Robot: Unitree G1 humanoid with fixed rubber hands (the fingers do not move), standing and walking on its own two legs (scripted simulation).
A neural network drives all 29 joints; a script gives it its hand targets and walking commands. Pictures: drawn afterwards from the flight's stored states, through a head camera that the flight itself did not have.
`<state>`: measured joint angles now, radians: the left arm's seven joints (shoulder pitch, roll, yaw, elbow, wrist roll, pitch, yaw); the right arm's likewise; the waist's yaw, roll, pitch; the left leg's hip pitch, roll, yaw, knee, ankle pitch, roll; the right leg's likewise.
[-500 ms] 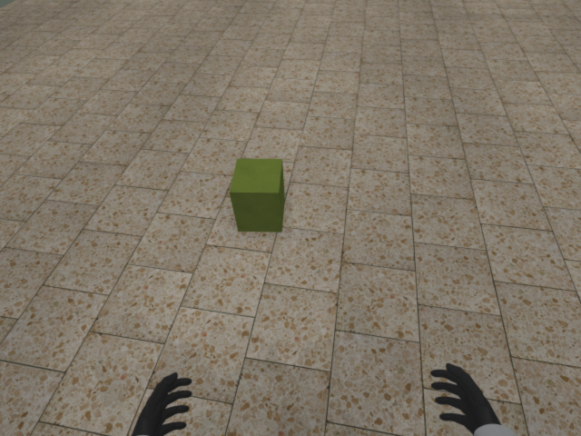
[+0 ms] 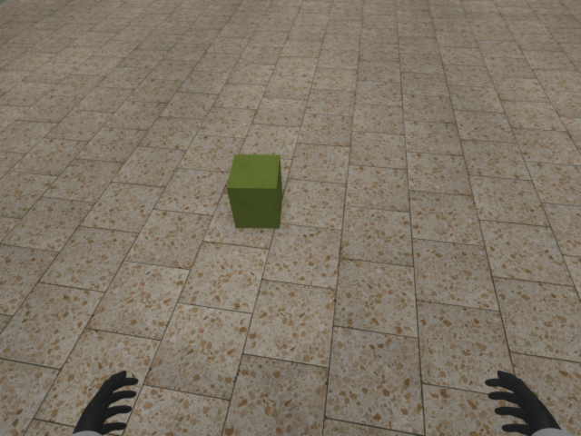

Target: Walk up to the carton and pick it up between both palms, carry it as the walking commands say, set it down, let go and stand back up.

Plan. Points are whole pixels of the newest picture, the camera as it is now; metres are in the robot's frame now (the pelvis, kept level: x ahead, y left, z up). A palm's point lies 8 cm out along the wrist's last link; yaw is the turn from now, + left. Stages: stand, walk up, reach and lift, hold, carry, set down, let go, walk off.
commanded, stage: stand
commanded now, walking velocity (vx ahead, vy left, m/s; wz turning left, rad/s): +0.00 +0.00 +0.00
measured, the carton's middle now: (257, 192) +1.17 +0.16 -0.63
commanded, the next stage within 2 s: walk up in 1.26 s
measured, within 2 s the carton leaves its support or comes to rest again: neither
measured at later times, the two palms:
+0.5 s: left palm out of the picture +0.10 +0.31 -0.07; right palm out of the picture +0.12 -0.31 -0.07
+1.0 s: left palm out of the picture +0.11 +0.31 -0.07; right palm out of the picture +0.09 -0.32 -0.07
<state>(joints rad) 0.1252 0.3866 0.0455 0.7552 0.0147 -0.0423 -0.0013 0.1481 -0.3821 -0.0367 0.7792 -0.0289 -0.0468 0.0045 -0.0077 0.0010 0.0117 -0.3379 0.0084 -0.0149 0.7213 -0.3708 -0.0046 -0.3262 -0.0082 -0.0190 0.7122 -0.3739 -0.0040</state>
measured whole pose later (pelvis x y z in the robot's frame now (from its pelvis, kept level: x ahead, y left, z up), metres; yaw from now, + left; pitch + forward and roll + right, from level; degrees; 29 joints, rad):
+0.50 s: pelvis -0.01 +0.00 +0.02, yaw +0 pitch -3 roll +0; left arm 0.13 0.40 0.02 0.94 0.01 -0.05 -0.01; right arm 0.10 -0.40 -0.02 0.96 -0.02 -0.03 0.01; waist 0.01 0.01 0.03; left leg -0.20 0.01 -0.01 0.48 -0.24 -0.01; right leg -0.19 -0.01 -0.02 0.48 -0.24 0.00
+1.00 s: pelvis +0.00 -0.01 +0.03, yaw +0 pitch -3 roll +0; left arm 0.09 0.41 0.00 1.03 0.00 -0.03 0.00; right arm 0.10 -0.41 0.00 1.06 -0.01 -0.02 0.00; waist -0.01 0.00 0.04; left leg -0.14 0.02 -0.02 0.37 -0.18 -0.02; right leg -0.13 0.00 -0.02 0.37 -0.19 -0.01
